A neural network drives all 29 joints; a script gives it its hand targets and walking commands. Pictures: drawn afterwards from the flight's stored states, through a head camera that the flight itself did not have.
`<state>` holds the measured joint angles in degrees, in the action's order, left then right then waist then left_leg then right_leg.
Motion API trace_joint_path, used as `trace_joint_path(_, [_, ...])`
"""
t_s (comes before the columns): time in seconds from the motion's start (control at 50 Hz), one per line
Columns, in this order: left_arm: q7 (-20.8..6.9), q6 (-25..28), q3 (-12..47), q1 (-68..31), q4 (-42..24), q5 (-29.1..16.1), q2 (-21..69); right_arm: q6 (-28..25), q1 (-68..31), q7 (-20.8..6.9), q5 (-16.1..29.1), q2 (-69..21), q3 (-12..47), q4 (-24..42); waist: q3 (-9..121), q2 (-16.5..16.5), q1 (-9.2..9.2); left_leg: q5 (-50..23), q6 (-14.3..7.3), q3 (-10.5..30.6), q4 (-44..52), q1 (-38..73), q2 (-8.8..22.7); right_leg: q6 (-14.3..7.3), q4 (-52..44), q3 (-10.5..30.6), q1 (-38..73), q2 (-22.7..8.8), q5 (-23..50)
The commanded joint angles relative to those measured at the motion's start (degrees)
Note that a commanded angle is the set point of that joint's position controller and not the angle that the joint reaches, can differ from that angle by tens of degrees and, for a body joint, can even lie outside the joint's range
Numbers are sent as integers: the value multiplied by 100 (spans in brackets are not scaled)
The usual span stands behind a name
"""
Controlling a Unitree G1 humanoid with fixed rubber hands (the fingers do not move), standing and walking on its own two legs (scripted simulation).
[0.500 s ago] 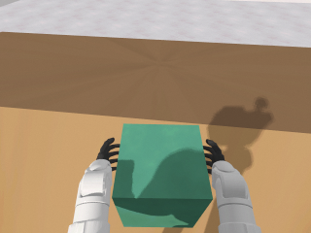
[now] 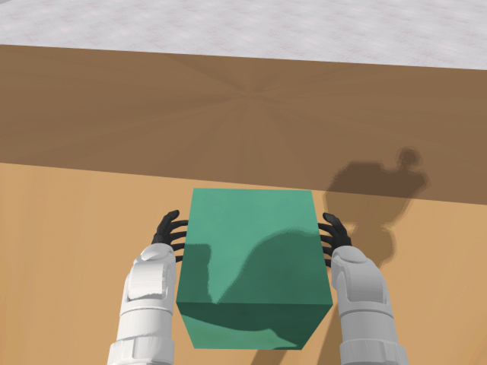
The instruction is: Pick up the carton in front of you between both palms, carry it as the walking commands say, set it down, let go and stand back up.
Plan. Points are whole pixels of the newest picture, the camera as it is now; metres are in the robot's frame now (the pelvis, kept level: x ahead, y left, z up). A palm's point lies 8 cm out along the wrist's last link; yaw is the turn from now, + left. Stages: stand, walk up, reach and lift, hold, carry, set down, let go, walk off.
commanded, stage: hold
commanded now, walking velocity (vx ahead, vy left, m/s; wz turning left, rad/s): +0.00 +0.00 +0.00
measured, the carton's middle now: (250, 273) +0.29 +0.00 -0.03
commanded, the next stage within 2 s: carry in 0.40 s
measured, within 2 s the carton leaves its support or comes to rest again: neither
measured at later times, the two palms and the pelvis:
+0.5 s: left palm (164, 248) +0.30 +0.15 +0.05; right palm (340, 251) +0.29 -0.15 +0.05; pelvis +0.02 +0.00 +0.00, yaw +0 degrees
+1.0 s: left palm (186, 178) +0.44 +0.13 +0.08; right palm (340, 187) +0.42 -0.17 +0.08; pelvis +0.20 -0.01 +0.00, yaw -2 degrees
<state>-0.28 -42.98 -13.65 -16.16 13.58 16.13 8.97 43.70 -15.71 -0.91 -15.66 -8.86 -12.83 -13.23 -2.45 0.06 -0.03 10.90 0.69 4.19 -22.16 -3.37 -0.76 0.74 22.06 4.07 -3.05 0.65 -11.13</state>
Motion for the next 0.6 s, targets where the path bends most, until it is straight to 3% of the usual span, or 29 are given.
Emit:
trace_joint_path(0.0, [-1342,154,3244,-2822,-311,-1524,5278,-247,-2933,-1259,1483,-5186,3201,419,1481,-28,-4,-715,-19,-51,365,327,-452,-43,-369,-68,232,473,699])
trace_joint_path(0.36, [-1290,117,3388,-2390,-706,-1609,5119,-202,-2482,-1180,1568,-5101,3348,804,1470,-10,10,-1079,-23,-23,377,380,-483,-22,-382,-10,347,487,1090])
trace_joint_path(0.38, [-1302,87,3468,-2648,-681,-1708,5159,-176,-2750,-1182,1625,-5122,3397,837,1707,-90,20,-310,-117,-136,-110,-238,641,-114,115,-91,-382,-611,266])
trace_joint_path(0.42, [-1291,58,3632,-2714,-888,-1853,5194,-146,-2758,-1158,1765,-5183,3548,988,1571,-137,8,2340,-149,163,248,-769,581,-164,-130,64,-959,-460,-2256])
trace_joint_path(0.44, [-1274,32,3767,-2842,-1056,-1924,5217,-122,-2851,-1135,1856,-5197,3689,1128,1420,-146,-18,3013,-183,240,302,-961,587,-163,-100,63,-1244,-404,-2841])
trace_joint_path(0.46, [-1251,-1,3906,-2905,-1179,-1994,5236,-93,-2943,-1105,1932,-5217,3823,1298,1340,-212,-20,2967,-229,299,313,-1008,661,-156,49,0,-1408,-391,-2661])
trace_joint_path(0.52, [-1158,-193,4310,-2784,-1738,-2298,5265,123,-2725,-964,2122,-5220,4203,1844,1994,-529,-38,2077,-450,691,429,-769,944,-95,899,-544,-1274,-162,-1205])
trace_joint_path(0.56, [-1095,-418,4535,-2767,-2159,-2464,5196,354,-2633,-854,2196,-5186,4398,2278,2019,-767,-43,2601,-627,882,523,-917,1123,-116,701,-748,-1286,-77,-1468])
trace_joint_path(0.58, [-1047,-552,4662,-2742,-2337,-2554,5199,489,-2591,-794,2238,-5151,4482,2485,1897,-716,-33,2695,-605,750,368,-1191,1071,-129,469,-678,-1116,-166,-1560])
